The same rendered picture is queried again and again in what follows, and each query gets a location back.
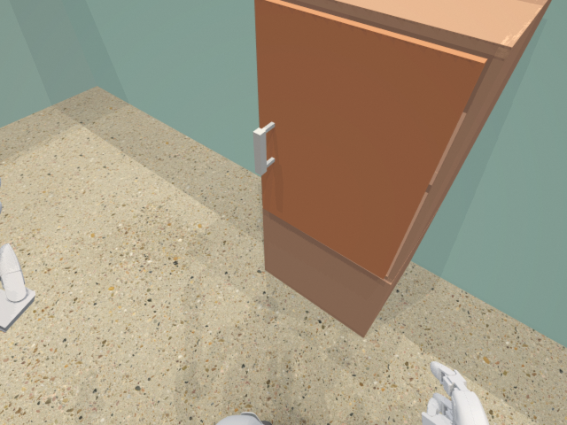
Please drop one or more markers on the cupboard door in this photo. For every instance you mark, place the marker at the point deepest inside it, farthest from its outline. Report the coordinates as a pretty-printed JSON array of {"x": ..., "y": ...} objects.
[{"x": 362, "y": 118}]

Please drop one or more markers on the right robot hand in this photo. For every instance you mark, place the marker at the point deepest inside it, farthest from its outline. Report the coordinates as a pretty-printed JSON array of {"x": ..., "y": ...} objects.
[{"x": 464, "y": 408}]

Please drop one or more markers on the left robot hand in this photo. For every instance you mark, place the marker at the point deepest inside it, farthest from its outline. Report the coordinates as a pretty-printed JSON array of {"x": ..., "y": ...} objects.
[{"x": 16, "y": 298}]

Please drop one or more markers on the left robot shin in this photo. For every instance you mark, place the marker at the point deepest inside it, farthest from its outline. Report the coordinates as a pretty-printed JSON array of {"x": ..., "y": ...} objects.
[{"x": 251, "y": 414}]

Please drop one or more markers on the handle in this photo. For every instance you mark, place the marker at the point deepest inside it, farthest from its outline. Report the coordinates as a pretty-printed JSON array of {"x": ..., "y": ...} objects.
[{"x": 260, "y": 149}]

